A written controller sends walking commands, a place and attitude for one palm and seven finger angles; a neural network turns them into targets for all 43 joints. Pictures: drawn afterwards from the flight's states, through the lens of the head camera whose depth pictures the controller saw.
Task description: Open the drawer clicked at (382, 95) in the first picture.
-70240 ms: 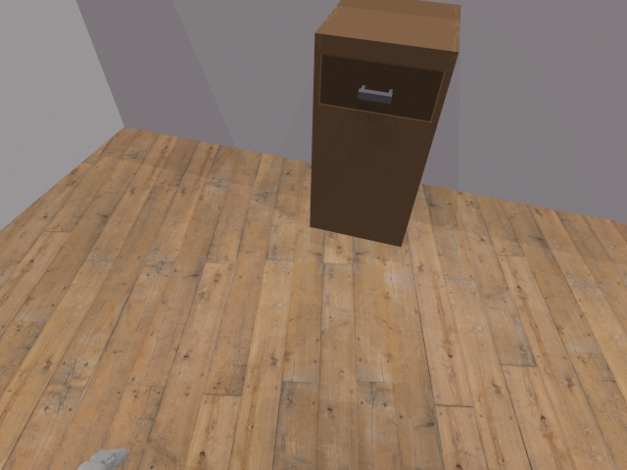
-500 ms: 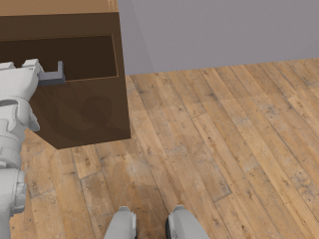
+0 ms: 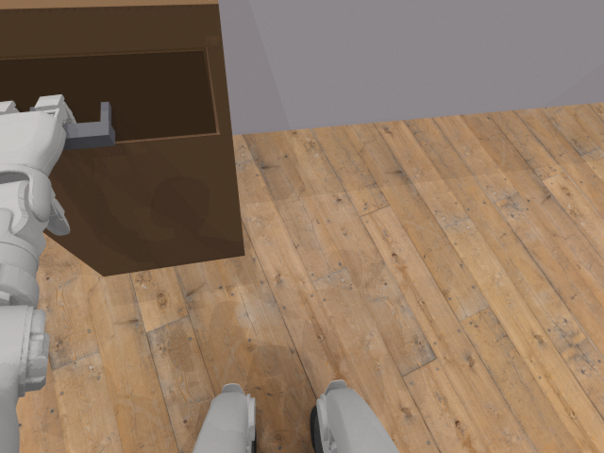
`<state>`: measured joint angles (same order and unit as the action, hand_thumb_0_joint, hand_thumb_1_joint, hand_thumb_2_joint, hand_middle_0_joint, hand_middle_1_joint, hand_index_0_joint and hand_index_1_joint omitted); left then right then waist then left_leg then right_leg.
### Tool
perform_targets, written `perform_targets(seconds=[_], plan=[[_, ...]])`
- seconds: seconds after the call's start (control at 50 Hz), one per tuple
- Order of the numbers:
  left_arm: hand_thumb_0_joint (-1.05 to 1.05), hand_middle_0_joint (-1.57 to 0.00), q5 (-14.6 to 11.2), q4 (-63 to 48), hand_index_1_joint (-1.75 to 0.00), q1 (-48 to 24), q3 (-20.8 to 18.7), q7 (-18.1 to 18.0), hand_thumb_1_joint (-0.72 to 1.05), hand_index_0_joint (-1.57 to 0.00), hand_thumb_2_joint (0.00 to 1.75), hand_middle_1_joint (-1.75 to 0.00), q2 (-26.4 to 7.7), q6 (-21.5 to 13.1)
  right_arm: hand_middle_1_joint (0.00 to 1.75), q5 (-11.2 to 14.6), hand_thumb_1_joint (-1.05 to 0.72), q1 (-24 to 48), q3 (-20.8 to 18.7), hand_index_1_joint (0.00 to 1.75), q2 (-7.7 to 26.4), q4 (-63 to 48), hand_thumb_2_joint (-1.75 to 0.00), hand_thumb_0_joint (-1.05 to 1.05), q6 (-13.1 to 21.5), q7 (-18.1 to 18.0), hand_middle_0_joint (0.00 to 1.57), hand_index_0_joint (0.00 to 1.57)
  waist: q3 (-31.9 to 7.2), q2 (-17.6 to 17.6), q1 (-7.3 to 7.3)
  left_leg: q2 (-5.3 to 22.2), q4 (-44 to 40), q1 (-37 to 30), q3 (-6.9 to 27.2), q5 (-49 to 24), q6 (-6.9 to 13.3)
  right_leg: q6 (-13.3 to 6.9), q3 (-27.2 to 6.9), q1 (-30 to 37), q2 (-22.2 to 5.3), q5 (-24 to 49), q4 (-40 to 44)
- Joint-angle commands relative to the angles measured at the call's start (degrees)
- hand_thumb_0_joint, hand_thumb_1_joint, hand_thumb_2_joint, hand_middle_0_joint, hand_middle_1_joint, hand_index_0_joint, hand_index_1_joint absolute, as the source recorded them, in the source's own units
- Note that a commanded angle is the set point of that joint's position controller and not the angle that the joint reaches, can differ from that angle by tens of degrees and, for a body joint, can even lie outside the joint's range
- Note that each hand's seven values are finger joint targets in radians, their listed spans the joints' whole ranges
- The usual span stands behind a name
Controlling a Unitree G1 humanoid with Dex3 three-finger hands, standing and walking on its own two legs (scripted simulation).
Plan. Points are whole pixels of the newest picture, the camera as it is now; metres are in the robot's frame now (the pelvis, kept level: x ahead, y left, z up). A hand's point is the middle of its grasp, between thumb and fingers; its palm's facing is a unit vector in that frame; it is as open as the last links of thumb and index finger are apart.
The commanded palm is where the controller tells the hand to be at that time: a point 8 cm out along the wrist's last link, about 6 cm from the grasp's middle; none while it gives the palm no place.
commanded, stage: lower the fingers behind the handle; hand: left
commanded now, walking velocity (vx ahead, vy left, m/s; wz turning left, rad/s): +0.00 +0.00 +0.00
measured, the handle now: (70, 124) +0.54 +0.29 +0.02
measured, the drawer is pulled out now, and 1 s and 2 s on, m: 0.00 0.00 0.10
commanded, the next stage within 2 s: close the thumb around the handle in 0.08 s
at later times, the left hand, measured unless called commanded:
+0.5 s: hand (49, 168) +0.49 +0.32 -0.01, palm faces -0.09 -0.02 -1.00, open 11.0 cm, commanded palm +0.48 +0.29 +0.04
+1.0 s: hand (50, 167) +0.49 +0.32 -0.01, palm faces -0.07 -0.02 -1.00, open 5.6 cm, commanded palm +0.47 +0.29 +0.04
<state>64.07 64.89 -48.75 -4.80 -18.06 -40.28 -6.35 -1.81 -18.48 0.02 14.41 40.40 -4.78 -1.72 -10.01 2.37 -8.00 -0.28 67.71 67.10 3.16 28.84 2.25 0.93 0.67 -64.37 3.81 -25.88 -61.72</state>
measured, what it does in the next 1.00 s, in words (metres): stands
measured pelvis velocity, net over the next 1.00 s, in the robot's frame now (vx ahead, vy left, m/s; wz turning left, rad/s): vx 0.01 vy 0.00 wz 0.00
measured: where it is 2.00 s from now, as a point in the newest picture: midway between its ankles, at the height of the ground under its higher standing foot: outside the picture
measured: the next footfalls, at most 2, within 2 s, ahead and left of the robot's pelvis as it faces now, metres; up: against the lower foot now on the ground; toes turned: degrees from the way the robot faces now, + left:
none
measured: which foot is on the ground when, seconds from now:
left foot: down 0.00-1.00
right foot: down 0.00-1.00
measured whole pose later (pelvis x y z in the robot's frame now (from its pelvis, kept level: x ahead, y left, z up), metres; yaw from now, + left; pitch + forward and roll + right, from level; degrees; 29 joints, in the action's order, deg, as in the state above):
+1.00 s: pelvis +0.01 +0.00 +0.00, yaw +0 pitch +28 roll -5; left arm 63.9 62.6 -46.2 -5.5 -20.7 -38.2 -6.6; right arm -2.2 -18.2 -0.8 14.5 41.4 -5.4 -1.0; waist -10.3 2.4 -6.9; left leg -0.2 66.9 65.7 3.0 29.5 2.3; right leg 0.9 0.5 -63.0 3.8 -26.5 -60.9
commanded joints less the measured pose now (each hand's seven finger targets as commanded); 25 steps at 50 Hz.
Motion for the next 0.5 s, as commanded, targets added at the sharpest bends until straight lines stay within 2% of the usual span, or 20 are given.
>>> perform_targets(seconds=[0.0, 0.04, 0.06, 0.08, 0.1, 0.14, 0.16, 0.18, 0.2, 0.26, 0.28, 0.3, 0.34, 0.36, 0.4, 0.42, 0.46, 0.48], plan=[[0.0, -0.3, -0.3, -10.6, -1.2, -19.2, -2.4, -2.2, -0.5, -0.3, 0.3, -1.2, -13.8, -2.2, 0.3, 0.0, -0.9, -10.0, -4.3, 0.3, 11.3, -1.9, -0.9, 0.0, 0.5, -0.8, 0.2, 0.2, -26.2, 8.6, -0.22, 0.8, -7.6, -27.0, 1.0, -23.8, -0.3, -3.1, 2.6, 7.1, 0.9, 12.5, 5.8], [0.0, -0.3, -0.9, -11.1, -1.2, -17.4, -4.5, -2.3, -0.5, -0.3, 0.3, -1.2, -15.6, -2.9, 0.3, -0.1, -0.9, -10.0, -4.3, 0.3, 11.5, -1.8, -0.9, 0.0, 0.4, -0.7, 0.2, 0.2, -27.5, 7.6, 0.69, 0.7, -7.1, -26.1, 0.6, -24.1, -0.2, -3.1, 2.2, 8.7, 0.9, 13.8, 5.2], [0.0, -0.3, -0.9, -10.9, -1.2, -18.0, -3.7, -2.5, -0.5, -0.3, 0.3, -1.2, -14.9, -2.9, 0.3, 0.0, -0.9, -10.0, -4.3, 0.3, 11.4, -2.0, -0.9, 0.0, 0.5, -0.8, 0.2, 0.2, -27.6, 7.4, -0.04, 0.7, -6.9, -25.7, 0.5, -23.9, -0.1, -2.9, 2.1, 8.4, 0.8, 14.1, 5.4], [0.0, -0.3, -0.9, -10.2, -1.2, -17.7, -3.6, -2.7, -0.5, -0.3, 0.3, -1.2, -14.8, -2.8, 0.3, 0.0, -0.9, -10.0, -4.3, 0.3, 11.5, -1.7, -0.9, 0.0, 0.4, -0.8, 0.2, 0.2, -26.0, 7.1, -0.08, 0.7, -7.1, -24.8, 0.6, -23.0, -0.1, -2.9, 2.2, 8.1, 0.9, 13.4, 5.5], [0.0, -0.3, -0.6, -11.3, -1.2, -19.2, -3.7, -3.0, -0.5, -0.3, 0.3, -1.2, -15.3, -3.0, 0.3, 0.0, -0.9, -10.1, -4.3, 0.3, 11.5, -1.6, -0.9, 0.0, 0.5, -0.7, 0.2, 0.2, -26.1, 8.4, 0.07, 0.6, -7.0, -24.5, 0.5, -22.8, -0.2, -3.0, 2.2, 7.8, 0.8, 13.3, 5.2], [0.0, -0.3, -0.4, -11.4, -1.2, -17.5, -5.4, -3.5, -0.5, -0.3, 0.3, -1.2, -17.0, -2.8, 0.3, -0.2, -0.9, -10.0, -4.4, 0.3, 11.8, -1.5, -0.9, 0.0, 0.3, -0.5, 0.2, 0.2, -27.6, 9.1, 1.12, 0.7, -6.8, -25.9, 0.4, -25.4, -0.4, -3.1, 2.2, 8.4, 0.9, 14.8, 4.7], [0.0, -0.3, 0.0, -11.7, -1.2, -17.9, -5.3, -3.9, -0.5, -0.3, 0.3, -1.2, -17.1, -2.5, 0.3, -0.1, -0.9, -10.2, -4.4, 0.3, 11.8, -1.6, -0.9, 0.0, 0.1, -0.5, 0.2, 0.2, -28.2, 9.1, 0.93, 0.7, -6.8, -26.6, 0.7, -26.3, -0.5, -3.1, 2.2, 8.2, 0.9, 15.1, 4.6], [0.0, -0.3, -0.2, -11.6, -1.21, -17.8, -3.8, -4.1, -0.44, -0.3, 0.32, -1.21, -14.7, -2.1, 0.3, -0.1, -0.9, -10.4, -4.6, 0.3, 11.5, -1.5, -0.9, 0.0, 0.2, -0.3, 0.2, 0.2, -28.3, 9.5, 0.54, 0.7, -6.7, -27.1, 0.5, -27.0, -0.5, -3.0, 2.4, 8.1, 0.9, 15.5, 4.8], [0.0, -0.31, -0.3, -11.5, -1.21, -18.1, -3.8, -4.3, -0.39, -0.31, 0.35, -1.21, -14.7, -1.9, 0.3, -0.1, -0.9, -10.3, -4.6, 0.3, 11.6, -1.5, -0.9, 0.0, 0.1, -0.2, 0.2, 0.2, -27.4, 9.1, 0.44, 0.7, -6.9, -26.9, 0.6, -26.2, -0.6, -3.0, 2.6, 7.8, 1.0, 14.7, 5.1], [0.0, -0.32, -0.4, -11.0, -1.23, -18.4, -4.3, -4.5, -0.22, -0.32, 0.42, -1.23, -15.6, -1.0, 0.3, -0.1, -0.9, -10.6, -4.6, 0.3, 11.9, -1.3, -0.9, 0.0, -0.1, -0.2, 0.2, 0.2, -28.4, 8.1, 0.24, 0.8, -7.1, -27.4, 0.8, -26.7, -0.5, -2.8, 2.5, 8.3, 0.9, 15.3, 5.2], [0.0, -0.32, -0.6, -10.5, -1.24, -19.2, -2.6, -4.3, -0.16, -0.32, 0.44, -1.24, -13.6, -0.5, 0.3, 0.0, -0.9, -10.7, -4.7, 0.3, 11.7, -1.3, -0.9, 0.0, -0.1, -0.2, 0.2, 0.2, -27.8, 7.6, -0.43, 0.7, -7.2, -27.0, 0.7, -25.6, -0.4, -2.8, 2.5, 8.4, 0.9, 14.8, 5.6], [0.0, -0.33, -0.6, -10.5, -1.24, -19.5, -3.7, -4.3, -0.11, -0.33, 0.47, -1.24, -15.2, -0.4, 0.3, 0.0, -0.9, -10.7, -4.6, 0.3, 11.9, -1.1, -0.9, 0.0, -0.1, -0.3, 0.2, 0.2, -27.3, 7.9, -0.05, 0.7, -7.5, -26.7, 0.7, -25.0, -0.4, -2.8, 2.5, 8.6, 0.8, 14.4, 5.7], [0.0, -0.34, -0.3, -11.4, -1.25, -20.0, -3.9, -4.1, 0.0, -0.34, 0.52, -1.25, -15.4, -0.1, 0.3, -0.1, -0.9, -10.7, -4.6, 0.3, 11.9, -1.0, -0.9, 0.0, -0.2, -0.3, 0.2, 0.2, -28.6, 9.1, 0.27, 0.9, -7.7, -28.8, 0.9, -26.8, -0.7, -3.0, 2.6, 8.4, 0.9, 14.8, 5.4], [0.0, -0.34, -0.3, -11.6, -1.26, -19.3, -3.3, -4.1, 0.06, -0.34, 0.54, -1.26, -14.4, -0.1, 0.3, -0.1, -0.9, -10.7, -4.7, 0.3, 11.7, -1.3, -0.9, 0.0, -0.1, -0.3, 0.2, 0.2, -29.5, 9.6, 0.28, 0.9, -7.6, -30.0, 1.0, -27.9, -0.7, -2.9, 2.7, 8.3, 0.9, 15.3, 5.6], [0.0, -0.35, -0.6, -11.3, -1.27, -18.3, -3.0, -3.6, 0.17, -0.35, 0.59, -1.27, -13.8, -0.1, 0.3, -0.1, -0.9, -10.4, -4.6, 0.3, 11.6, -1.2, -0.9, 0.0, -0.1, -0.3, 0.2, 0.2, -28.2, 9.0, 0.28, 0.9, -7.6, -29.3, 0.6, -27.5, -0.6, -2.8, 2.6, 8.8, 0.9, 15.5, 6.1], [0.0, -0.35, -0.7, -10.3, -1.28, -17.6, -3.4, -3.4, 0.23, -0.35, 0.61, -1.28, -14.5, 0.0, 0.3, -0.1, -0.9, -10.4, -4.4, 0.3, 11.7, -1.2, -0.9, 0.0, -0.2, -0.3, 0.2, 0.2, -27.0, 7.6, 0.32, 0.8, -7.9, -28.1, 0.6, -26.6, -0.5, -2.9, 2.6, 9.3, 0.9, 15.2, 6.2], [0.0, -0.36, -0.6, -10.9, -1.29, -19.1, -2.4, -3.1, 0.34, -0.36, 0.66, -1.29, -13.6, -0.6, 0.3, 0.0, -0.9, -10.3, -4.4, 0.3, 11.5, -1.4, -0.9, 0.0, -0.1, -0.5, 0.2, 0.2, -26.6, 7.9, -0.15, 0.8, -8.1, -27.6, 0.7, -25.6, -0.3, -2.8, 2.5, 9.1, 0.9, 14.7, 6.2], [0.0, -0.36, -0.5, -11.3, -1.3, -18.6, -3.2, -3.1, 0.4, -0.36, 0.68, -1.3, -14.2, -0.9, 0.3, -0.1, -0.9, -10.2, -4.5, 0.3, 11.5, -1.3, -0.9, 0.0, 0.0, -0.6, 0.2, 0.2, -26.8, 7.9, 0.05, 0.9, -7.9, -27.9, 0.5, -25.9, -0.3, -2.9, 2.4, 9.1, 0.9, 15.1, 6.2]])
